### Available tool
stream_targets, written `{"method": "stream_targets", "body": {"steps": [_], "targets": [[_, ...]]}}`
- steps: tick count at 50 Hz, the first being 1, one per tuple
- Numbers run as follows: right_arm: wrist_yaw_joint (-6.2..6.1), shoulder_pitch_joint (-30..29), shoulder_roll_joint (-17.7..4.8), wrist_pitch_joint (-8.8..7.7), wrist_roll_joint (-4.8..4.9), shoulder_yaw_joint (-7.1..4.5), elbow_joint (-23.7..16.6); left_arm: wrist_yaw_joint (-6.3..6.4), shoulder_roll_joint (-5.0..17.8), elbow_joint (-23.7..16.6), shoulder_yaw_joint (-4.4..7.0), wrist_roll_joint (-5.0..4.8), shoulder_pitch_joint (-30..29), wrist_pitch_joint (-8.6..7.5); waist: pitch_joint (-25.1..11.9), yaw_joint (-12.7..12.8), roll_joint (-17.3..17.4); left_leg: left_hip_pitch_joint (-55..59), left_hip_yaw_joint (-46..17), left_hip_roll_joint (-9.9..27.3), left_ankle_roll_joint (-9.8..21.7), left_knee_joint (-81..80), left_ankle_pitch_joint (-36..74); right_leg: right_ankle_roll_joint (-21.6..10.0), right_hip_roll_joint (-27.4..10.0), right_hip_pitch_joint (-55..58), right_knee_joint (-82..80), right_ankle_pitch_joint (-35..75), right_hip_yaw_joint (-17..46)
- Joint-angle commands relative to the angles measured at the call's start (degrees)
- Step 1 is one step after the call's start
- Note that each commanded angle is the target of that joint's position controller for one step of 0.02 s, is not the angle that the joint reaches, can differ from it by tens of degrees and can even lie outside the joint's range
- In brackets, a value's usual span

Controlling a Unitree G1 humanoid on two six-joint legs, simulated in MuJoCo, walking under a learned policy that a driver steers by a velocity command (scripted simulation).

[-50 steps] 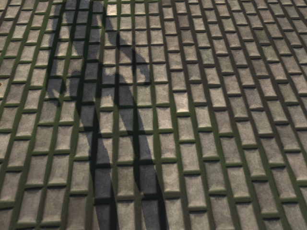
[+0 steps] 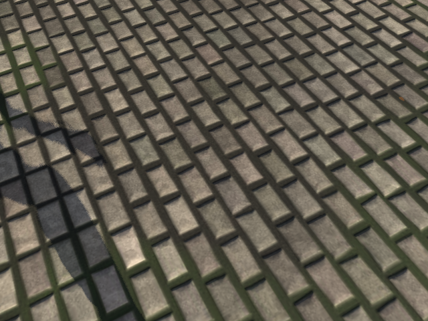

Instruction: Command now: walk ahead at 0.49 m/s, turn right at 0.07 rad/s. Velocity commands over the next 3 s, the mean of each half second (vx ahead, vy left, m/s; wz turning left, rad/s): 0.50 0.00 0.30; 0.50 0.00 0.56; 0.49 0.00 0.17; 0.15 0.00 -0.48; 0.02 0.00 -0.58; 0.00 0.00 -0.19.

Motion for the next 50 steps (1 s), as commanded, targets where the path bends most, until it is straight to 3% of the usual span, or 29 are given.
{"method": "stream_targets", "body": {"steps": [1, 3, 5, 6, 7, 8, 9, 10, 12, 15, 17, 19, 22, 27, 29, 31, 32, 33, 34, 35, 36, 37, 38, 40, 43, 46, 50], "targets": [[0.14, -7.6, -3.9, -1.35, 0.68, -0.49, -5.5, 0.65, 8.4, -1.0, 1.58, 0.63, 2.5, -1.05, 2.2, 0.8, -7.0, 3.9, 2.1, -2.0, 3.3, -6.1, 1.4, -3.4, -16.7, -0.3, -1.9, 35.6, 3.8], [-0.2, -2.3, -5.5, -1.54, 0.84, -1.15, -3.7, 1.13, 9.5, -0.7, 1.65, 1.19, 0.5, -1.16, 0.4, -2.2, -7.6, 11.1, 2.6, -4.7, 6.0, -8.0, -3.6, -1.9, -17.3, 2.1, 2.8, 49.3, 1.4], [-1.25, 11.4, -7.5, -1.87, 1.07, -2.29, 1.0, 1.28, 10.8, -0.3, 1.93, 2.2, -0.6, -0.65, -6.6, -7.9, -6.8, 23.9, 3.8, -8.8, 8.3, -10.3, -8.3, -0.5, -15.9, 4.0, 19.8, 61.6, -1.7], [-1.89, 19.7, -8.9, -2.25, 0.4, -2.89, 3.1, 1.29, 10.2, -0.6, 1.62, 2.1, -0.8, -0.58, -10.9, -11.6, -4.8, 35.8, -0.5, -4.8, 10.3, -11.6, -8.7, 0.0, -14.3, -3.0, 33.3, 52.4, -3.5], [-2.4, 25.0, -15.7, -2.3, -0.78, -4.81, 3.4, 0.76, 5.5, -2.3, 0.5, 0.34, 4.9, -0.74, -18.2, -9.4, 7.2, 52.2, -26.7, 11.0, 18.4, -11.8, -13.2, 3.1, -6.7, -21.3, 56.7, 26.0, -7.3], [-1.48, 22.0, -13.7, -1.45, 1.18, -4.69, 4.1, 0.38, 6.6, -2.2, 0.57, 1.28, 5.1, -1.13, -18.9, -7.1, 10.6, 54.4, -48.6, 15.8, 22.4, -22.6, -12.9, 3.7, 0.0, -34.1, 66.1, -11.2, -5.0], [-1.03, 15.5, -11.6, -1.35, 2.22, -4.35, 2.9, 0.37, 7.7, -3.3, 0.49, 2.25, 0.0, -1.32, -9.7, -5.1, 3.6, 47.2, -42.4, 14.2, 21.4, -23.8, -19.1, 3.1, -4.8, -39.1, 67.5, -6.6, -1.1], [-0.9, 12.5, -8.5, -1.32, 2.14, -3.76, 2.2, 0.06, 8.4, -4.2, 0.29, 2.21, -4.8, -1.83, -5.1, -5.2, -1.7, 39.8, -34.7, 12.4, 20.2, -24.8, -17.0, 3.1, -7.4, -39.0, 64.4, -2.3, -1.7], [-1.26, 12.3, -6.3, -1.68, 1.81, -3.0, 3.5, -0.3, 7.3, -5.7, -0.05, 2.69, -7.5, -1.18, -0.5, -2.7, -3.1, 30.2, -26.5, 7.2, 17.3, -26.7, -7.7, 4.0, -10.4, -35.9, 57.5, -0.9, -2.2], [-1.41, 14.4, -7.5, -2.69, 2.17, -3.34, 4.8, -0.58, 5.3, -6.0, -0.88, 3.06, -6.9, 0.8, -1.6, -1.5, -1.0, 26.7, -21.0, 4.0, 17.1, -27.9, 0.6, 6.5, -11.4, -33.7, 51.5, -0.6, -4.0], [-1.62, 16.0, -8.5, -2.68, 2.26, -3.71, 5.2, -0.64, 4.8, -7.6, -1.22, 2.96, -11.1, 1.19, -0.4, -2.3, -0.9, 25.5, -19.7, 2.8, 16.9, -29.3, -0.1, 8.2, -12.1, -36.1, 46.3, 2.6, -5.2], [-1.74, 18.4, -8.5, -2.46, 2.41, -3.87, 5.7, -0.66, 4.7, -9.6, -1.43, 2.81, -17.0, 1.27, 0.9, -4.0, -0.7, 26.3, -19.4, 1.7, 15.7, -29.9, 0.3, 9.5, -12.4, -38.8, 39.8, 7.9, -5.9], [-1.94, 21.9, -8.7, -2.15, 2.5, -4.19, 6.4, -0.91, 4.1, -11.4, -1.79, 2.37, -22.9, 1.17, 0.1, -6.6, 0.1, 30.3, -19.2, 0.5, 13.1, -27.7, 3.9, 10.1, -11.3, -39.7, 32.1, 14.5, -6.2], [-2.67, 25.7, -8.8, -1.54, 1.43, -4.44, 6.7, -1.06, 4.2, -14.3, -2.3, 1.67, -30.3, 0.37, -0.4, -9.3, 1.1, 37.2, -22.3, 1.3, 12.6, -21.9, 12.9, 9.3, -8.5, -39.8, 24.4, 13.8, -6.2], [-3.12, 24.1, -9.5, -1.43, 1.15, -4.69, 5.9, -0.93, 5.1, -14.6, -2.14, 1.46, -29.1, -0.15, -0.7, -7.8, 1.8, 37.2, -24.2, 2.1, 11.5, -19.5, 14.4, 8.2, -7.6, -34.9, 20.4, 11.4, -5.1], [-3.08, 20.1, -10.6, -1.64, 1.13, -4.98, 4.7, -0.23, 7.3, -12.2, -1.24, 1.22, -21.0, -0.74, -3.4, -3.6, 2.2, 33.5, -24.7, 0.9, 9.3, -13.6, 19.5, 6.3, -5.5, -21.3, 16.1, 7.5, -5.4], [-2.55, 18.9, -10.6, -2.1, 1.7, -4.92, 4.5, 0.49, 9.1, -10.4, -0.45, 1.48, -13.8, -1.46, -7.2, 0.3, -0.5, 30.5, -22.4, -2.2, 7.9, -4.6, 19.5, 4.6, -6.9, -10.5, 12.4, 9.1, -4.3], [-2.02, 19.0, -7.4, -2.75, 2.58, -4.05, 2.9, 1.62, 13.2, -9.7, 0.7, 2.7, -4.9, -1.92, -15.2, 3.5, -6.1, 24.1, -18.2, -5.2, 6.5, 9.5, 7.2, 1.7, -18.6, 2.8, 11.0, -1.5, 6.6], [-2.19, 24.8, -2.3, -2.58, 4.09, -2.96, 1.3, 2.06, 17.6, -10.0, 1.84, 3.59, -3.7, -1.0, -20.6, 0.6, -18.0, 7.2, -10.2, -13.6, 4.8, 23.9, -30.9, -4.3, -33.3, 15.1, 6.5, -6.0, 30.5], [-2.74, 25.3, -7.3, -1.68, 1.97, -3.46, 2.4, 1.71, 14.5, -9.7, 1.92, 2.54, -5.7, -0.11, -17.2, -1.0, -13.6, 1.3, -8.7, -8.8, 5.2, 30.3, -31.0, -6.1, -33.5, 10.2, 5.4, -11.6, 36.9], [-2.44, 21.4, -8.1, -1.2, 1.16, -3.76, 2.9, 1.41, 9.0, -10.4, 0.75, 2.07, -8.9, -0.01, -9.6, -1.4, -6.7, 0.9, -8.5, -6.2, 5.0, 31.3, -25.3, -4.8, -30.4, 2.8, 4.3, -10.8, 28.0], [-1.85, 18.4, -7.1, -1.06, 1.02, -3.59, 2.5, 1.1, 6.2, -10.2, 0.06, 2.01, -11.1, -0.18, -5.1, -1.8, -4.5, 1.9, -7.8, -4.6, 4.4, 29.4, -21.6, -3.5, -27.2, -3.1, 2.7, -4.0, 19.4], [-1.3, 17.1, -6.4, -0.63, 0.64, -3.62, 2.2, 1.09, 5.4, -9.7, -0.18, 2.07, -11.3, -0.46, -3.3, -2.4, -6.5, 3.0, -7.2, -3.2, 4.0, 27.8, -20.1, -2.2, -24.7, -6.3, 1.5, 1.8, 13.3], [-0.26, 16.8, -5.5, 0.63, 0.01, -3.48, 1.9, 0.91, 5.4, -8.1, -0.1, 1.53, -9.8, -1.41, -2.4, -3.4, -9.4, 4.5, -6.1, -2.4, 3.3, 27.0, -18.8, -1.4, -22.3, -9.3, 0.2, 11.1, 6.0], [0.7, 12.5, -4.5, 1.42, 0.03, -3.13, -0.2, 0.4, 6.0, -6.7, 0.44, 0.81, -7.8, -2.63, -2.3, -3.7, -8.6, 1.0, -5.6, -1.5, 2.7, 26.2, -15.1, -2.4, -22.9, -8.6, -1.7, 18.2, 0.5], [1.37, 6.5, -4.0, 1.48, -0.03, -2.67, -2.6, 0.32, 6.1, -5.4, 0.71, 0.85, -6.2, -2.58, -0.6, -3.0, -8.0, -2.9, -4.5, -0.6, 1.9, 21.6, -9.7, -2.6, -22.3, -7.8, -3.2, 20.9, -5.1], [2.29, -1.2, -2.3, 0.97, 0.3, -1.45, -5.3, 0.27, 6.9, -3.9, 1.05, 0.9, -4.7, -2.39, 1.1, -1.5, -7.9, 0.9, -0.8, -0.7, 2.5, 7.6, -1.7, -1.1, -20.8, -8.1, -3.3, 22.5, -12.2]]}}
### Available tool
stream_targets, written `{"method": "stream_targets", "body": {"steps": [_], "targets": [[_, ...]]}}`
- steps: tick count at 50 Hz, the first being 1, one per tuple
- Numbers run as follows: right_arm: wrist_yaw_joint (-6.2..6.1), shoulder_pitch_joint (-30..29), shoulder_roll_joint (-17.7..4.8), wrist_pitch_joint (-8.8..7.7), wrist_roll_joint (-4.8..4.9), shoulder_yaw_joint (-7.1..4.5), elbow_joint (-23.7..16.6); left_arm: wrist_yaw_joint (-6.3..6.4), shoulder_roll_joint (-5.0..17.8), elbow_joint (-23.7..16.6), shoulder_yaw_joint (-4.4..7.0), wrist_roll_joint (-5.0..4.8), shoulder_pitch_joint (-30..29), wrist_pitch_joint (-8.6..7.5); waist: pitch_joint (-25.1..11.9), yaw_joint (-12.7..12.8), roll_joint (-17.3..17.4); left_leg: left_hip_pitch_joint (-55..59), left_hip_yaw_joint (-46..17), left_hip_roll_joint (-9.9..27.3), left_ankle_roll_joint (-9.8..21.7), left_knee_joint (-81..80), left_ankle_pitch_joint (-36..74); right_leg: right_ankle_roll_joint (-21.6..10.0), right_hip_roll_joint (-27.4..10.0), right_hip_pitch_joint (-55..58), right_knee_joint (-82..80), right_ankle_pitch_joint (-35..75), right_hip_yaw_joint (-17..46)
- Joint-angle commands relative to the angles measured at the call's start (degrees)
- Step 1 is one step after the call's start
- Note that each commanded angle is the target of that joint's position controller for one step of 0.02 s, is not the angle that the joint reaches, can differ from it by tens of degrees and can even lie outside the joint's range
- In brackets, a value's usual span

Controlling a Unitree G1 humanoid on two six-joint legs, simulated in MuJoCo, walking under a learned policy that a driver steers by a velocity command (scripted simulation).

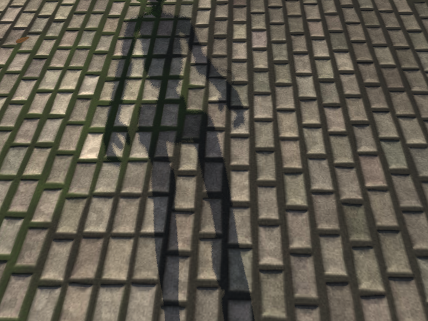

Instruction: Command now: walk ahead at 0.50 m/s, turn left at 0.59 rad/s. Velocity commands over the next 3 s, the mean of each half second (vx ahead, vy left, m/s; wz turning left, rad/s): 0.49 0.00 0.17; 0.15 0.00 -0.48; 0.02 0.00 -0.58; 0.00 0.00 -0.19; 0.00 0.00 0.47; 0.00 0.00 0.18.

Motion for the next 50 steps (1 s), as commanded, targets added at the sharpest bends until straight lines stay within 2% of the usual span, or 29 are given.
{"method": "stream_targets", "body": {"steps": [1, 4, 6, 8, 9, 10, 11, 12, 13, 14, 15, 16, 18, 21, 24, 29, 31, 33, 34, 35, 36, 37, 38, 39, 40, 41, 43, 46, 50], "targets": [[0.9, -6.2, -0.2, -0.86, 0.06, 0.91, -5.6, 0.17, 7.2, -3.0, 1.52, -0.08, -1.8, -0.91, 2.2, -0.6, -8.0, 2.2, 3.1, 0.4, 0.8, -9.0, 4.4, -5.9, -14.2, -2.0, -5.9, 20.3, 3.7], [1.02, -9.4, -0.8, -0.82, -0.31, 0.98, -7.2, 0.61, 8.5, -1.6, 1.94, 0.01, 0.8, -0.13, 2.9, 0.2, -7.9, 4.2, 6.0, -0.7, 3.0, -14.7, 0.0, -5.0, -15.8, 2.7, -3.4, 25.2, 1.4], [0.54, -8.5, -1.5, -0.79, -0.67, 0.65, -7.4, 0.98, 9.9, -0.8, 2.19, 0.18, 1.7, 0.72, 1.5, -0.7, -8.5, 8.4, 8.2, -3.6, 5.1, -17.2, -5.9, -4.2, -16.3, 5.7, 3.1, 40.3, -1.0], [-0.33, 0.9, -2.9, -1.42, -1.29, -0.3, -4.7, 1.22, 10.9, 0.0, 2.14, 0.05, 3.1, 1.72, -4.6, -4.7, -8.1, 21.8, 8.3, -8.0, 8.0, -21.5, -9.0, -3.7, -16.1, 4.6, 19.0, 51.4, -2.7], [-1.21, 11.0, -4.6, -2.0, -1.88, -1.29, -1.2, 1.09, 9.8, -0.3, 1.53, 0.02, 3.2, 1.87, -10.2, -9.1, -5.0, 36.8, 4.4, -6.6, 9.9, -24.7, -7.2, -2.6, -14.6, -3.8, 31.7, 42.1, -3.6], [-2.35, 15.8, -10.0, -2.28, -2.28, -2.48, -0.6, -0.01, 2.8, -3.6, -0.42, -0.93, 5.6, 1.59, -18.4, -8.8, 7.1, 57.1, -20.6, 12.1, 15.0, -26.9, -14.5, 0.1, -9.4, -25.2, 51.1, 4.9, -3.6], [-3.07, 18.1, -12.6, -1.69, 0.12, -3.08, -1.2, -0.12, 5.9, -4.6, 0.56, -0.65, 3.8, 1.73, -23.3, -9.7, 7.7, 59.3, -41.6, 21.8, 19.1, -35.5, -7.0, 1.2, -1.4, -34.4, 63.7, -17.7, 4.0], [-3.76, 15.3, -11.1, -1.55, 0.77, -2.82, -0.2, 0.07, 8.1, -5.4, 1.3, -0.59, -2.8, 1.97, -14.9, -9.7, 0.2, 54.0, -29.6, 18.9, 17.0, -34.7, 1.1, 0.4, -4.5, -38.7, 65.0, -11.4, 9.6], [-4.11, 12.3, -7.9, -2.14, 0.69, -1.92, 0.4, -0.21, 6.0, -5.4, 0.52, -1.39, -4.0, 1.4, -8.0, -7.5, -0.3, 44.7, -20.8, 16.5, 15.2, -35.4, 8.3, -0.1, -5.7, -37.0, 61.4, -7.5, 10.6], [-4.06, 9.9, -5.3, -2.8, 0.53, -1.06, 1.0, -0.46, 5.2, -3.9, 0.48, -1.27, -2.5, 1.55, -4.5, -4.7, -2.0, 38.1, -14.5, 13.3, 12.0, -37.2, 11.4, -0.4, -7.2, -33.2, 56.1, -5.7, 11.4], [-4.02, 8.0, -3.6, -3.44, 0.87, -0.41, 1.4, -0.72, 5.0, -2.7, 0.58, -0.31, -0.3, 2.5, -2.7, -2.4, -0.7, 33.4, -10.1, 11.0, 10.0, -38.9, 12.2, -0.2, -7.5, -29.6, 53.1, -4.8, 11.9], [-3.91, 7.2, -2.5, -4.09, 0.9, -0.03, 1.6, -1.03, 4.6, -1.1, 0.65, 0.26, 2.0, 3.45, -2.5, -1.6, 0.5, 30.5, -7.3, 9.9, 8.8, -40.5, 12.2, 0.0, -7.2, -26.5, 51.9, -3.6, 12.2], [-3.8, 8.2, -2.6, -5.29, 1.06, -0.06, 2.7, -1.72, 3.9, -0.4, 1.04, 0.15, 2.3, 4.33, -1.8, -0.8, 0.5, 30.1, -4.2, 8.9, 8.1, -42.8, 13.7, 0.0, -6.0, -27.2, 51.0, -0.7, 12.5], [-3.91, 10.5, -2.7, -6.01, 1.06, -0.18, 4.5, -2.12, 3.0, -1.2, 1.29, -0.06, -3.3, 4.69, 1.3, -2.0, 0.7, 31.9, 0.0, 8.2, 6.4, -45.6, 12.0, 0.3, -5.9, -33.7, 47.5, 5.8, 13.0], [-4.47, 10.8, -1.6, -6.17, 1.3, 0.38, 5.5, -2.05, 2.0, -2.2, 1.06, 0.33, -7.1, 4.32, 3.0, -1.8, 0.4, 32.9, 5.9, 7.6, 5.5, -43.4, 29.3, 0.9, -4.7, -34.5, 39.7, 10.3, 10.9], [-6.0, 13.8, -2.4, -5.28, 1.6, 0.52, 7.7, -2.61, -0.3, -4.7, -0.32, 0.78, -13.7, 4.06, 1.9, -4.3, 1.8, 37.7, 11.2, 7.5, 4.5, -37.2, 40.3, -0.5, -1.9, -28.9, 24.2, 14.3, 3.5], [-6.63, 13.9, -3.6, -4.67, 1.49, 0.13, 8.2, -2.55, 0.8, -4.6, 0.0, 1.2, -11.0, 3.99, 0.1, -3.2, 2.9, 40.4, 11.6, 8.6, 4.0, -30.9, 48.5, -2.3, 0.5, -25.5, 22.3, 9.4, 2.2], [-7.18, 12.1, -5.1, -3.96, 1.4, -0.47, 7.8, -2.07, 2.8, -3.3, 0.85, 1.47, -4.8, 3.55, -3.2, -0.5, 3.3, 40.5, 11.6, 9.3, 3.8, -19.7, 52.3, -4.9, 3.0, -19.0, 19.6, 5.0, 2.4], [-7.09, 10.6, -5.6, -3.59, 1.61, -0.67, 7.2, -1.65, 4.0, -2.0, 1.5, 1.81, 0.4, 2.85, -6.0, 2.2, 1.6, 38.6, 12.0, 8.2, 3.3, -9.5, 45.4, -6.5, 3.6, -12.8, 13.7, 8.9, 3.5], [-6.74, 10.1, -5.6, -3.61, 2.05, -0.75, 6.0, -0.89, 7.9, -1.6, 2.7, 2.05, 4.6, 2.06, -9.5, 5.0, -4.1, 30.2, 12.9, 4.2, 1.2, 6.9, 25.4, -9.7, -2.7, -2.9, 10.1, 29.9, 11.6], [-6.03, 17.4, 1.6, -3.37, 1.82, 0.64, 4.0, -0.28, 14.6, -2.3, 4.42, 1.11, 2.1, 2.48, -14.7, -2.1, -16.3, 10.4, 10.2, -6.7, -1.5, 26.2, -32.2, -19.5, -19.9, 13.4, 18.6, 72.6, 31.7], [-5.79, 16.2, -1.2, -2.51, 0.86, 0.53, 4.1, -0.31, 14.5, -3.1, 4.84, -2.03, 4.1, 3.33, -22.8, 1.4, -9.4, 6.9, -0.8, -6.6, -1.9, 31.3, -29.5, -24.9, -22.3, 14.3, 13.0, 62.9, 38.9], [-5.68, 13.0, -2.2, -2.22, 0.97, 0.4, 3.5, 0.19, 11.9, -4.7, 4.43, -2.1, -1.7, 4.38, -15.4, 0.1, -6.0, 4.9, -2.2, -3.6, -2.1, 30.6, -24.8, -23.6, -20.8, 6.3, 8.8, 45.8, 35.6], [-5.66, 9.6, -2.9, -2.19, 0.75, 0.2, 2.9, 0.43, 7.9, -5.4, 3.22, -1.82, -6.2, 5.26, -7.4, -1.2, -3.0, 4.1, -1.7, -1.9, -2.4, 25.8, -21.6, -20.7, -17.5, -2.2, 5.1, 35.1, 32.4], [-5.75, 7.9, -3.2, -1.73, 0.31, -0.04, 2.4, 0.5, 5.9, -5.6, 2.59, -1.64, -8.2, 5.69, -3.5, -2.5, -1.9, 5.0, -1.6, -0.9, -2.9, 21.2, -20.0, -17.9, -14.4, -7.4, 3.2, 30.9, 29.6], [-5.78, 8.8, -2.8, -0.67, -0.17, -0.01, 2.3, 0.62, 5.2, -5.6, 2.45, -1.55, -8.7, 5.85, -2.9, -3.4, -3.1, 8.0, -1.4, -0.5, -3.4, 17.7, -18.3, -16.2, -12.1, -11.3, 2.1, 28.1, 27.3], [-5.82, 10.5, -1.1, 0.9, -0.16, 0.34, 2.6, 0.23, 6.7, -5.6, 2.84, -0.66, -8.7, 5.44, -4.5, -4.1, -4.2, 11.3, -0.6, -1.6, -4.0, 14.4, -16.6, -14.5, -9.4, -13.9, 2.2, 28.1, 25.0], [-5.92, 9.1, -0.9, 1.5, 0.27, 0.33, 1.8, 0.03, 8.6, -5.9, 3.56, -0.34, -8.4, 5.27, -6.3, -3.5, -6.0, 10.2, -1.1, -1.7, -4.7, 8.5, -15.1, -12.9, -7.9, -13.2, 2.1, 21.5, 25.9], [-6.23, 3.9, -1.9, 2.1, 0.47, 0.01, -0.1, 0.25, 9.3, -6.5, 4.06, -0.23, -7.7, 6.48, -5.6, -1.2, -8.8, 7.7, -2.3, -1.8, -5.2, 2.1, -14.0, -11.3, -7.0, -11.7, 0.1, 1.3, 31.3]]}}
Over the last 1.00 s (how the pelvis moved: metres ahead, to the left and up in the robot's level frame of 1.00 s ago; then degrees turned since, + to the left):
0.55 0.08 0.01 31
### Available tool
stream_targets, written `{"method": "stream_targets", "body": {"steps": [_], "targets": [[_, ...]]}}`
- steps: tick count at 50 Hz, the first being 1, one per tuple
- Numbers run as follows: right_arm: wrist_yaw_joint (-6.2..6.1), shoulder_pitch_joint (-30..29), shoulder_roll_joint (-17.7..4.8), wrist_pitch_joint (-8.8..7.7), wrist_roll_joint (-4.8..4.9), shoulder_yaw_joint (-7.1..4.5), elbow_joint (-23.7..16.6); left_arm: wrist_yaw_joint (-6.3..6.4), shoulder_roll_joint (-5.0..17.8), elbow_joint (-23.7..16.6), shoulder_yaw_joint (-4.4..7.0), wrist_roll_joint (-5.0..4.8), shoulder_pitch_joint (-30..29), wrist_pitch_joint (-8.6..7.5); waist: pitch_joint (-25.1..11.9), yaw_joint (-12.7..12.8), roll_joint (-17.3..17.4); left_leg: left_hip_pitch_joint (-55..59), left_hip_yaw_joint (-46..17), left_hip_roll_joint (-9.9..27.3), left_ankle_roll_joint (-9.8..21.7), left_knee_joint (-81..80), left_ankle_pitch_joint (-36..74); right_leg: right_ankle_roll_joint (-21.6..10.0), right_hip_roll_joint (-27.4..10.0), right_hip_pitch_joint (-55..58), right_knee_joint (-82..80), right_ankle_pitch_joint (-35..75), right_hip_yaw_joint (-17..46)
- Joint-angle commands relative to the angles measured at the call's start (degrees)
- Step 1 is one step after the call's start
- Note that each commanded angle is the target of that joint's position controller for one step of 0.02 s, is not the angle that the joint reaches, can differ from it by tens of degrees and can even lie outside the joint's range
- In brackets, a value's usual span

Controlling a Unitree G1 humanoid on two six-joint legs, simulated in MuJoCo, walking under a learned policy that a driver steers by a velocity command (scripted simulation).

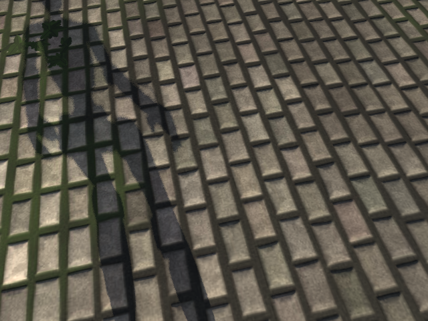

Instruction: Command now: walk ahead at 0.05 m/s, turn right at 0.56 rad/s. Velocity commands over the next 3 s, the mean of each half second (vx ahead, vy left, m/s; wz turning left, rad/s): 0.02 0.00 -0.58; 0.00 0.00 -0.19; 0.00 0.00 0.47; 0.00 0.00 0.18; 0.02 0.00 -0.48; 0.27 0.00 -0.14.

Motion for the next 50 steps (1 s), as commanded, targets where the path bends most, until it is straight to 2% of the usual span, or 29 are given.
{"method": "stream_targets", "body": {"steps": [1, 4, 7, 9, 11, 12, 13, 14, 15, 16, 17, 18, 21, 24, 29, 33, 34, 35, 36, 37, 38, 39, 40, 41, 42, 44, 46, 50], "targets": [[-0.35, 1.6, -5.1, 0.19, 0.25, -1.36, -3.0, 0.29, 8.8, -3.4, 2.4, 0.22, 1.6, 0.22, -7.2, 0.2, -7.2, 0.4, 1.1, -1.5, -0.5, -3.4, 0.7, -6.2, -14.3, 6.1, -9.9, -10.1, 19.2], [-0.58, 0.3, -5.1, -0.29, 0.68, -1.22, -3.7, 0.21, 9.1, -3.7, 2.7, 0.59, 1.8, 0.58, -6.7, 0.9, -7.8, 1.9, 0.5, -2.6, 0.2, -8.0, -0.6, -5.9, -14.4, 7.0, -9.1, -11.1, 22.4], [-0.84, 1.1, -5.4, -1.11, 1.4, -1.05, -4.1, -0.09, 9.2, -4.0, 2.9, 0.87, 1.0, 0.81, -7.1, 0.6, -8.5, 6.4, 0.5, -4.6, 1.6, -13.6, -2.8, -5.6, -14.3, 7.1, -7.5, -5.3, 25.1], [-1.05, 3.8, -5.5, -1.74, 1.91, -0.96, -3.9, -0.36, 9.1, -4.2, 2.96, 0.71, -0.2, 1.04, -7.4, -0.6, -9.1, 11.5, 0.6, -6.0, 2.9, -20.2, -3.4, -4.6, -13.9, 6.4, -6.3, -0.7, 27.0], [-1.55, 8.9, -5.8, -2.53, 1.77, -1.04, -2.8, -0.31, 8.6, -4.6, 2.8, -0.28, -2.4, 1.28, -7.0, -3.9, -7.8, 21.7, 0.9, -5.8, 4.4, -35.6, 3.5, -0.7, -10.8, 1.7, -4.0, -4.6, 26.0], [-2.06, 8.4, -9.9, -2.83, 0.92, -1.92, -3.2, -0.08, 5.8, -5.1, 2.06, -0.87, -1.0, 1.12, -6.4, -2.5, -0.4, 26.1, -7.4, 3.0, 6.4, -43.8, 0.8, 3.0, -5.9, -3.7, 2.2, -16.2, 21.2], [-2.07, 4.4, -15.7, -2.48, 0.13, -3.0, -5.5, 0.21, 3.4, -6.3, 1.59, -1.5, 0.4, 0.69, -5.8, -0.9, 11.8, 27.9, -24.4, 18.4, 12.4, -47.8, 1.0, 6.0, 4.0, -13.3, 15.8, -24.5, 6.7], [-1.64, 2.6, -14.4, -2.09, -0.48, -2.93, -5.7, 0.48, 8.7, -5.3, 2.81, 1.14, -0.3, 0.52, -3.9, -1.2, 7.7, 20.3, -23.2, 21.0, 16.9, -45.4, 11.5, 6.9, 0.7, -12.8, 28.1, -26.8, 3.4], [-1.32, 1.3, -10.2, -2.19, -0.11, -1.78, -6.3, 0.18, 9.5, -4.6, 3.27, 1.26, 0.3, 0.58, -3.8, 0.2, 4.5, 18.2, -18.2, 18.0, 16.8, -43.6, 18.5, 7.1, -0.9, -10.1, 33.9, -24.4, 3.8], [-1.04, -1.0, -7.9, -2.26, 0.25, -1.15, -6.6, -0.18, 8.8, -3.5, 3.25, 1.23, 1.8, 1.01, -2.9, 1.6, 3.2, 17.6, -11.5, 13.7, 14.9, -42.2, 22.3, 7.3, -1.4, -9.5, 38.0, -21.1, 3.4], [-1.0, -2.2, -7.5, -2.26, 0.37, -0.96, -7.1, -0.68, 8.4, -2.8, 3.18, 1.15, 3.1, 1.64, -3.6, 2.2, 5.3, 19.6, -7.0, 10.7, 13.3, -41.1, 24.6, 7.8, -1.4, -10.2, 41.4, -18.7, 2.7], [-1.09, -1.9, -7.3, -2.23, 0.3, -0.88, -7.5, -1.25, 8.1, -2.4, 3.01, 0.91, 4.0, 2.12, -3.9, 1.7, 7.3, 21.6, -4.1, 9.4, 13.1, -40.0, 29.2, 8.5, -1.5, -11.5, 43.8, -18.3, 1.6], [-0.87, 3.4, -8.0, -2.16, 0.21, -1.35, -6.6, -1.94, 7.1, -3.8, 2.26, 0.18, 0.0, 2.64, -4.5, -1.6, 6.7, 28.5, -1.4, 9.9, 14.0, -37.9, 36.1, 10.4, -2.9, -14.6, 41.5, -18.0, -0.3], [-0.82, 7.0, -9.4, -2.22, 0.28, -2.13, -5.4, -2.28, 6.3, -5.0, 1.62, 0.04, -3.0, 3.05, -5.0, -3.8, 7.8, 33.3, -1.0, 11.9, 14.9, -36.8, 38.2, 11.0, -4.3, -15.0, 35.7, -19.1, -1.2], [0.28, 5.8, -10.8, -2.31, -0.04, -2.89, -5.3, -2.77, 4.9, -6.8, 0.54, -0.48, -5.3, 3.29, -5.4, -3.9, 9.1, 29.1, 2.7, 13.5, 14.9, -35.6, 36.8, 9.2, -6.3, -5.5, 23.9, -20.9, -5.0], [1.12, 5.8, -12.1, -1.92, 0.21, -3.37, -4.2, -2.29, 4.7, -7.3, 0.1, -0.85, -4.1, 2.68, -6.4, -3.2, 10.1, 26.3, 3.4, 13.9, 14.0, -32.0, 37.3, 6.5, -5.1, 2.8, 12.3, -19.8, -7.2], [1.2, 4.9, -12.1, -1.65, 0.72, -3.34, -4.0, -1.99, 4.3, -6.6, -0.08, -0.52, -2.2, 2.23, -6.6, -1.6, 8.9, 24.5, 4.6, 13.0, 12.5, -29.4, 35.0, 5.6, -4.7, 6.9, 4.7, -14.5, -7.5], [1.25, 5.3, -11.6, -1.37, 1.11, -3.22, -3.4, -1.46, 4.9, -6.0, -0.16, 0.29, -0.7, 1.47, -6.7, -0.2, 5.9, 20.7, 6.3, 11.8, 9.6, -25.9, 29.8, 4.9, -5.3, 12.6, -5.2, -5.5, -5.6], [1.6, 8.1, -7.8, -1.08, 0.87, -2.16, -3.7, -0.82, 8.6, -6.1, 0.32, 1.49, 0.3, 0.49, -8.7, -0.9, -5.7, 11.3, 9.8, 7.7, 5.6, -15.9, 14.3, 3.2, -16.2, 21.8, -11.1, -1.6, 8.8], [1.59, 7.5, -2.3, -0.65, 0.87, -0.35, -6.2, -0.42, 13.7, -7.2, 0.81, 0.63, -1.2, -0.01, -7.3, -1.8, -16.5, 3.3, 11.6, -1.1, 2.8, -11.8, -13.6, -4.9, -30.7, 19.5, -9.0, 22.9, 21.9], [0.95, 5.0, -5.5, 0.42, 0.95, -0.86, -4.8, 0.14, 8.8, -5.7, -0.16, 0.16, 1.0, -0.44, -8.9, 1.5, -10.2, 8.3, 4.6, 1.6, 2.5, -7.6, -14.3, -8.9, -29.5, 15.9, -7.1, 22.7, 16.9], [1.36, 5.3, -5.5, 0.87, 1.7, -0.94, -3.8, 0.46, 4.2, -5.3, -2.07, 0.41, -2.9, -0.66, -6.0, -1.2, -9.0, 9.5, 3.2, 1.4, 2.7, -7.6, -11.1, -7.8, -25.9, 13.5, -8.2, 19.4, 11.7], [1.73, 6.5, -6.0, 0.82, 1.89, -1.11, -2.1, 0.85, 2.1, -5.3, -3.04, 0.84, -6.8, -0.62, -3.8, -2.8, -8.5, 11.0, 2.5, 1.4, 2.7, -9.8, -7.5, -4.9, -22.5, 11.5, -9.3, 15.7, 7.4], [1.99, 7.6, -7.0, 0.81, 1.23, -1.54, -0.9, 1.47, 2.5, -5.0, -3.23, 0.77, -8.1, -0.87, -3.0, -3.3, -10.3, 11.6, 3.0, 0.4, 2.6, -10.4, -4.6, -3.2, -20.3, 12.0, -9.1, 18.0, 4.5], [2.15, 9.3, -7.7, 0.76, 0.79, -1.85, 0.4, 1.93, 3.6, -4.5, -3.06, 0.64, -7.8, -0.99, -3.4, -3.3, -10.6, 12.3, 2.9, -0.9, 2.4, -9.4, -3.5, -2.7, -19.2, 13.0, -7.8, 22.9, 1.9], [2.29, 10.2, -8.0, 0.7, 1.02, -2.23, 1.3, 2.19, 5.9, -3.5, -2.37, 0.11, -5.8, -0.79, -4.4, -2.6, -8.1, 10.9, 2.7, -2.6, 2.0, -5.9, -4.0, -3.4, -20.2, 15.3, -5.9, 26.5, 0.4], [2.22, 9.6, -7.3, 0.92, 1.26, -2.31, 1.2, 2.28, 6.6, -3.1, -1.93, -0.12, -5.1, -0.4, -3.6, -1.9, -7.3, 8.7, 3.2, -2.6, 1.5, -3.7, -4.8, -4.6, -21.6, 15.7, -6.1, 22.2, 0.5], [2.36, 7.2, -6.1, 1.41, 0.98, -2.29, 0.2, 2.5, 6.0, -2.3, -1.46, 0.37, -4.5, -0.08, -1.8, -0.9, -7.7, 6.3, 4.6, -1.7, 1.2, -5.1, -5.7, -6.2, -22.9, 15.3, -6.9, 12.4, 0.9]]}}
Over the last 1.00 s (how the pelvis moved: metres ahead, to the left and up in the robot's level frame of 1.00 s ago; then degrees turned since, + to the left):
0.40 0.06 -0.01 -14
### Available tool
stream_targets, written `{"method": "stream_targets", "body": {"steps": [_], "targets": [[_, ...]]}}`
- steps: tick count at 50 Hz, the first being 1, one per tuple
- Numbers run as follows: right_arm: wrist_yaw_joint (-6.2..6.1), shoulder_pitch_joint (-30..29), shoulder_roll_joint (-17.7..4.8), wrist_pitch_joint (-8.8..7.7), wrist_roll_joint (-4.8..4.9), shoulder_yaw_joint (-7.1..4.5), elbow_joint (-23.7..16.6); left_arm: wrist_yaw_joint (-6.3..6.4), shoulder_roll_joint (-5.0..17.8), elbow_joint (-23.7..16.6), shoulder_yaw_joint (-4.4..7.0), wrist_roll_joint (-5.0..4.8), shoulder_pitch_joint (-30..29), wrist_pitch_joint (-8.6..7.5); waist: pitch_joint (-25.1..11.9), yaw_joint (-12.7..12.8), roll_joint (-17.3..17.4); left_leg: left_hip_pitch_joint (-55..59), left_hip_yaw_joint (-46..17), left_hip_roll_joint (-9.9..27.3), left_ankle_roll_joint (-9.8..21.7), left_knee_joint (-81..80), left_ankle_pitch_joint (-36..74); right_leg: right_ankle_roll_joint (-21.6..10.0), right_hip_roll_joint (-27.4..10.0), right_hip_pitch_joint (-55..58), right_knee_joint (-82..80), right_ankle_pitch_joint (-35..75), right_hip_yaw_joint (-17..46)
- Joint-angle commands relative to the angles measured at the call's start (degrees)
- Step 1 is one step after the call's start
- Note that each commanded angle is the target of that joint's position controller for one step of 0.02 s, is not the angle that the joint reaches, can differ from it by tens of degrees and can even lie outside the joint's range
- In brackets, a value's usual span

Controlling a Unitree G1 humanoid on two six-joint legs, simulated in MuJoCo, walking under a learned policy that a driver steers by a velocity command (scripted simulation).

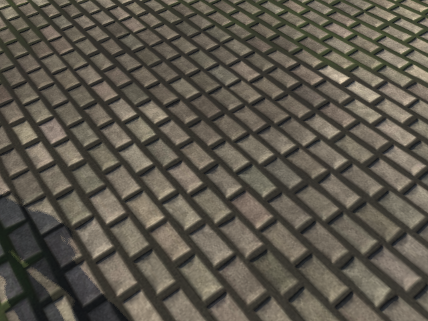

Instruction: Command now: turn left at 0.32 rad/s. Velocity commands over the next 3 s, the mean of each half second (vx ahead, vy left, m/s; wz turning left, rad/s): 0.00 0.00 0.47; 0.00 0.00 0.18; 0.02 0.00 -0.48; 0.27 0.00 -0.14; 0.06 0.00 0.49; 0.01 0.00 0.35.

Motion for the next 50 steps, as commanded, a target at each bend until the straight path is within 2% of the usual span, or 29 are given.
{"method": "stream_targets", "body": {"steps": [1, 6, 8, 9, 10, 11, 12, 13, 14, 15, 17, 18, 20, 24, 31, 34, 37, 38, 39, 40, 41, 42, 43, 44, 45, 46, 50], "targets": [[0.1, -2.3, -4.1, -0.46, -0.13, -1.1, -4.3, 0.51, 10.4, -1.3, 3.34, 0.27, 2.9, -0.29, -1.5, 3.5, -8.7, -5.2, 1.4, 0.5, 0.0, -0.6, -1.0, -9.2, -16.8, 4.1, -6.0, 20.3, 9.5], [0.62, -2.6, -3.4, -0.66, 0.26, -0.94, -5.9, -0.03, 11.6, -0.8, 4.3, 0.64, 2.4, -0.58, -4.1, 3.1, -9.6, -0.2, 3.9, 0.4, 2.0, -7.4, -1.8, -9.5, -18.6, 3.1, -2.9, 23.7, 8.3], [0.88, -1.5, -3.2, -0.99, 0.43, -0.95, -6.2, -0.19, 12.5, -0.8, 4.72, 0.53, 1.6, -0.42, -5.1, 1.9, -9.4, 3.5, 5.0, -0.2, 3.2, -13.1, 0.9, -7.8, -18.6, 1.9, -0.3, 23.1, 7.0], [0.95, -0.1, -2.9, -1.38, 0.39, -0.88, -6.0, -0.22, 12.9, -0.8, 4.93, 0.3, 0.9, -0.2, -5.4, 0.6, -8.6, 7.3, 5.7, -0.9, 4.1, -19.3, 5.7, -5.9, -17.7, -0.2, 2.4, 19.9, 5.3], [0.79, 0.7, -4.0, -2.07, 0.04, -1.06, -5.9, -0.31, 12.8, -0.3, 5.09, 0.38, 1.8, -0.03, -5.3, -0.3, -5.4, 11.7, 2.6, -0.5, 5.1, -27.1, 12.4, -2.3, -15.9, -4.0, 6.9, 12.5, 2.9], [0.24, 1.6, -9.9, -2.94, -1.01, -2.33, -6.4, -0.69, 10.1, -1.1, 4.62, 0.62, 3.7, 0.26, -5.1, 0.4, 8.6, 16.8, -14.6, 10.6, 7.9, -35.8, 19.3, 2.4, -9.6, -13.6, 21.1, -3.0, -3.1], [0.21, 4.2, -16.7, -3.02, -0.64, -4.12, -6.3, -0.01, 7.9, -4.9, 3.76, 0.34, -1.6, 1.03, -2.2, -1.5, 16.5, 14.6, -30.6, 22.3, 17.3, -36.1, 38.8, 4.6, 1.3, -24.5, 30.1, -23.5, -0.9], [-0.05, 5.5, -14.3, -2.86, -0.27, -3.86, -5.9, 0.26, 9.5, -4.4, 3.93, 0.72, -1.8, 1.56, -3.1, -1.5, 7.3, 14.5, -27.2, 21.1, 20.0, -35.2, 38.2, 4.6, -1.2, -24.4, 37.7, -22.5, 5.5], [-0.39, 1.8, -11.5, -2.6, 0.22, -3.1, -6.5, -0.08, 9.8, -3.3, 4.12, 0.0, -0.3, 1.59, -1.7, 0.6, 4.0, 12.9, -22.1, 17.4, 19.0, -34.9, 34.1, 4.6, -2.1, -24.5, 39.7, -17.4, 6.8], [-0.64, -2.9, -9.6, -2.17, 0.23, -2.52, -7.6, -0.4, 10.4, -2.4, 4.33, -0.43, 0.9, 1.16, -0.5, 2.6, 2.3, 11.8, -18.3, 13.2, 16.2, -35.2, 29.8, 4.6, -2.9, -24.2, 38.2, -12.3, 7.4], [-0.85, -5.6, -8.2, -2.18, 0.6, -2.05, -8.8, -0.96, 11.4, -1.3, 4.73, 0.9, 3.0, 0.93, -2.9, 3.1, 3.9, 14.2, -15.2, 9.5, 14.4, -34.3, 34.2, 5.4, -2.3, -23.5, 39.0, -7.5, 6.7], [-0.69, -4.7, -8.3, -2.31, 0.68, -2.07, -8.7, -1.2, 11.3, -1.1, 4.74, 0.86, 3.7, 1.03, -4.3, 3.0, 3.1, 15.1, -14.9, 9.2, 14.4, -33.8, 36.1, 5.9, -1.9, -23.1, 39.6, -6.7, 6.7], [-0.54, -2.9, -9.2, -2.64, 0.71, -2.42, -8.2, -1.28, 10.6, -1.6, 4.62, 0.44, 3.4, 1.26, -4.7, 2.4, 2.2, 16.6, -15.7, 9.0, 14.4, -33.4, 36.0, 6.6, -1.9, -24.1, 38.2, -6.0, 7.0], [-0.72, -0.9, -9.9, -2.54, 0.28, -2.75, -8.0, -0.83, 10.7, -2.7, 4.57, 0.36, 1.4, 1.57, -3.6, 0.9, 4.3, 17.3, -19.3, 8.6, 14.7, -33.4, 30.3, 7.2, -1.6, -25.7, 32.0, -6.7, 7.6], [-0.61, -1.3, -11.4, -2.3, -0.48, -3.4, -8.9, -0.34, 10.8, -4.7, 4.15, -0.17, -0.4, 0.74, -4.7, 0.3, 4.3, 14.1, -25.9, 8.2, 15.6, -31.1, 30.6, 6.2, 0.1, -21.1, 24.2, -8.6, 8.9], [-0.49, -2.9, -10.7, -2.21, -0.76, -3.14, -9.2, -0.1, 10.8, -4.7, 3.83, -0.64, 1.2, 0.29, -6.0, 0.8, 4.8, 12.3, -26.4, 7.7, 14.6, -29.5, 35.4, 5.1, 0.7, -15.4, 20.0, -9.1, 8.1], [-0.85, -5.5, -8.5, -1.99, -0.6, -1.97, -8.6, 0.06, 9.5, -3.5, 3.19, -0.88, 5.3, -0.12, -7.1, 2.8, 4.5, 9.1, -24.5, 6.5, 11.8, -27.6, 37.1, 3.4, 0.4, -4.9, 8.1, -4.9, 6.5], [-1.19, -6.4, -6.8, -1.95, -0.08, -1.08, -8.3, 0.15, 8.0, -2.7, 2.68, -0.55, 7.1, -0.46, -7.0, 4.3, 3.3, 6.1, -23.3, 5.0, 9.4, -26.9, 31.5, 2.7, -0.5, 1.9, -2.4, 2.7, 6.7], [-1.35, -3.9, -3.6, -2.27, -0.27, 0.21, -7.5, 0.44, 8.2, -3.0, 2.17, 0.35, 5.2, -1.0, -7.0, 2.6, -1.6, 3.4, -20.7, 2.3, 6.1, -25.5, 20.9, 1.9, -5.8, 6.2, -9.3, 5.1, 13.9], [-1.37, 1.9, -1.1, -2.43, -1.07, 0.98, -6.2, 0.51, 10.6, -4.1, 1.67, 1.01, 3.6, -1.56, -8.3, -0.6, -11.7, 1.1, -13.5, -2.6, 3.9, -18.5, 2.3, 0.1, -18.0, 9.0, -12.1, 11.0, 28.2], [-1.89, 0.6, -5.7, -1.69, -0.36, -0.27, -5.3, -0.15, 12.4, -3.3, 1.72, 0.78, 2.1, -1.47, -5.0, -0.1, -12.6, 4.5, -8.4, -5.0, 3.3, -20.5, -2.9, -6.4, -20.0, -2.3, -11.1, 13.7, 31.4], [-2.09, -1.2, -7.1, -1.42, -0.72, -0.47, -4.7, -0.86, 11.1, -3.1, 1.58, 0.38, 0.6, -1.67, -2.3, -0.1, -10.4, 6.0, -7.4, -3.1, 2.7, -20.2, 0.5, -6.8, -17.0, -3.7, -11.2, 10.3, 30.1], [-1.99, -3.8, -6.9, -1.58, -0.62, -0.5, -4.6, -1.26, 11.9, -2.7, 1.79, -0.11, 0.3, -1.75, -1.2, 0.6, -11.3, 5.8, -6.2, -3.9, 2.6, -21.5, 4.2, -5.2, -13.4, -3.5, -10.2, 8.5, 27.5], [-1.85, -5.2, -6.9, -1.81, -0.25, -0.55, -4.5, -1.32, 13.2, -2.3, 2.32, -0.05, 1.2, -1.56, -1.7, 1.2, -11.9, 5.0, -5.0, -4.8, 2.0, -20.8, 5.2, -4.1, -10.9, -1.6, -8.9, 9.2, 26.0], [-1.65, -5.8, -7.5, -1.89, -0.23, -0.79, -4.5, -1.1, 15.0, -1.8, 3.0, -0.37, 3.0, -1.5, -2.0, 1.9, -12.7, 2.9, -4.0, -5.1, 1.4, -18.6, 4.5, -4.3, -10.6, 0.6, -7.8, 12.1, 26.5], [-1.63, -5.9, -7.4, -1.98, -0.14, -0.77, -4.3, -1.12, 15.5, -1.2, 3.46, -0.56, 4.7, -1.45, -2.9, 2.4, -12.0, 0.7, -3.4, -5.4, 0.8, -15.5, 1.8, -5.1, -10.9, 2.9, -6.8, 15.5, 27.5], [-2.34, -8.1, -6.1, -2.02, 0.06, -0.53, -4.8, -1.21, 15.3, 0.0, 4.91, -0.72, 7.7, -0.87, -4.3, 3.1, -9.6, -5.6, -3.1, -4.3, -0.7, -5.0, -2.2, -7.9, -11.4, 5.7, -5.4, 20.8, 30.0]]}}
Over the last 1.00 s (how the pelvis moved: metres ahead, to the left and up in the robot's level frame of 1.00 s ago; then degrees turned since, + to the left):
-0.01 0.03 0.01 -21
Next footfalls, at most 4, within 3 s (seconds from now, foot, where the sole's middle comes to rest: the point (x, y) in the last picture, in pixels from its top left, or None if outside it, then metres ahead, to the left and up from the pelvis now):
0.22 left None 0.00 0.11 -0.78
0.78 right None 0.08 -0.06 -0.78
1.22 left None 0.00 0.13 -0.78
1.80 right None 0.12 -0.11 -0.78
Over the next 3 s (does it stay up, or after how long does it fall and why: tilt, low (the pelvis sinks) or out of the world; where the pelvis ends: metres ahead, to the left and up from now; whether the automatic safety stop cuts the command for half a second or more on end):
stays up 0.20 -0.05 0.00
